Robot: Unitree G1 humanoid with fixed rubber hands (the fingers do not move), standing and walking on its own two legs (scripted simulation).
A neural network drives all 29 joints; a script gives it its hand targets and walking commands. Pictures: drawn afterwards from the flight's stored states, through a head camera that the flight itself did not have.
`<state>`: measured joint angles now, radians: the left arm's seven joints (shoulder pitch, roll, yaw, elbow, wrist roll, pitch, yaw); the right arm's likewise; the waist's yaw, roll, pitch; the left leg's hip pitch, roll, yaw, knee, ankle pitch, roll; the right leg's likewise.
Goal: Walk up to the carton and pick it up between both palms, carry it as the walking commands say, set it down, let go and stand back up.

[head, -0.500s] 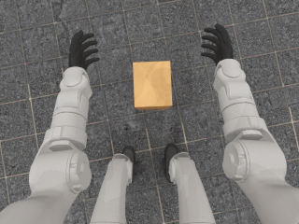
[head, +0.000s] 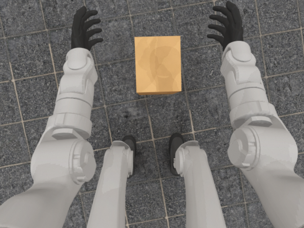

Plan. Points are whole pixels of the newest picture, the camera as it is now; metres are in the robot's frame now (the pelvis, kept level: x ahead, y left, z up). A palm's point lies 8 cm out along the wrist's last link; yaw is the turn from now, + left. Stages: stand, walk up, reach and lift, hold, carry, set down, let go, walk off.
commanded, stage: reach and lift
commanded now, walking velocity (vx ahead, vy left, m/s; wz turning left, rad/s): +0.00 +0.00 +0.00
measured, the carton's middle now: (156, 70) +0.51 -0.02 -0.48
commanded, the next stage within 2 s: none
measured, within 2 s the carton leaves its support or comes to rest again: neither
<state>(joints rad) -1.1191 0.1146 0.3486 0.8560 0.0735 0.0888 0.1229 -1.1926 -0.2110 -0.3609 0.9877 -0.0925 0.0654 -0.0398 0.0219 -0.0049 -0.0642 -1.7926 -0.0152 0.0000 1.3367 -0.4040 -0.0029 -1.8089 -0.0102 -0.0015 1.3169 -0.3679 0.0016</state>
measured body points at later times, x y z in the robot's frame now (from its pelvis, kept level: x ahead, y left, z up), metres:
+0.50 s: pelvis -0.02 -0.01 -0.14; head +0.32 -0.02 +0.14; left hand +0.51 +0.17 -0.29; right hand +0.53 -0.17 -0.29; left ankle +0.07 +0.11 -0.56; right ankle +0.09 -0.12 -0.56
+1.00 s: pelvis -0.04 -0.01 -0.23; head +0.34 -0.01 +0.00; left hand +0.51 +0.16 -0.43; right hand +0.52 -0.17 -0.43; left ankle +0.07 +0.11 -0.56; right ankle +0.09 -0.12 -0.56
